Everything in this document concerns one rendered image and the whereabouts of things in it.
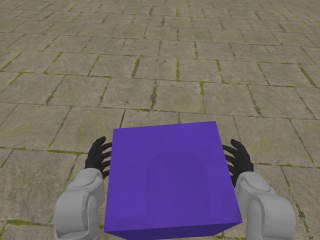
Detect carton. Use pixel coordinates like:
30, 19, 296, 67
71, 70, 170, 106
103, 121, 243, 240

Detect robot left forearm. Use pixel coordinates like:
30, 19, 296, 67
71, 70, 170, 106
53, 168, 105, 240

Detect robot right forearm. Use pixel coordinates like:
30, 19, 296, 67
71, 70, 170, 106
234, 171, 297, 240

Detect robot left hand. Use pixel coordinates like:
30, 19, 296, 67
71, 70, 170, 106
84, 136, 112, 179

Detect robot right hand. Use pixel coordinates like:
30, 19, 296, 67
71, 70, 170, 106
222, 139, 254, 188

